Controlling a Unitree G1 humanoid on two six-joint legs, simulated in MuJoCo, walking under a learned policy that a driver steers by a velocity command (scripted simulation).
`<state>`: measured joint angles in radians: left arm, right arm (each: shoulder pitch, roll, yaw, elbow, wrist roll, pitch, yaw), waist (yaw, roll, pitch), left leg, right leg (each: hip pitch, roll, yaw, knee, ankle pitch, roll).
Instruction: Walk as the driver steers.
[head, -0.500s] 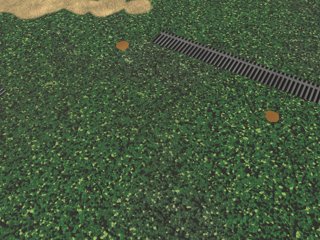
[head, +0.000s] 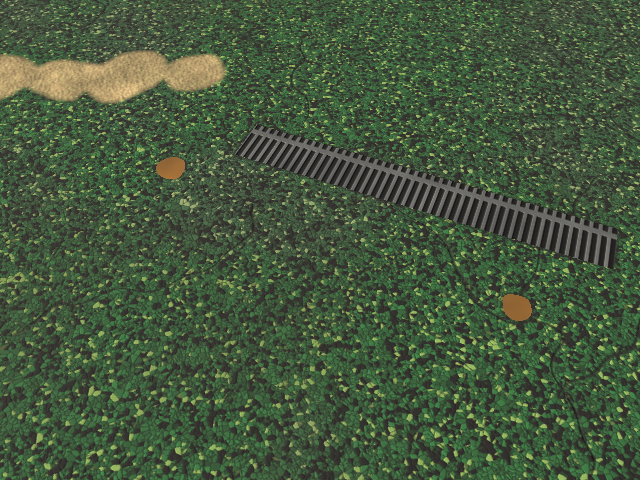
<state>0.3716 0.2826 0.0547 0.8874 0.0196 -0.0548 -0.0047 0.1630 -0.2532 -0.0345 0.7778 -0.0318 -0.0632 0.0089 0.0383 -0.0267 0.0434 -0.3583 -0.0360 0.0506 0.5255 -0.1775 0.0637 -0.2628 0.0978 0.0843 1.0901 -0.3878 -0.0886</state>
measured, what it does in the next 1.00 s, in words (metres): walks ahead, turning left: right foot, then left foot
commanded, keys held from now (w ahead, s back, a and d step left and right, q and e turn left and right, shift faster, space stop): w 0.16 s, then w+q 0.20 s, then q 0.64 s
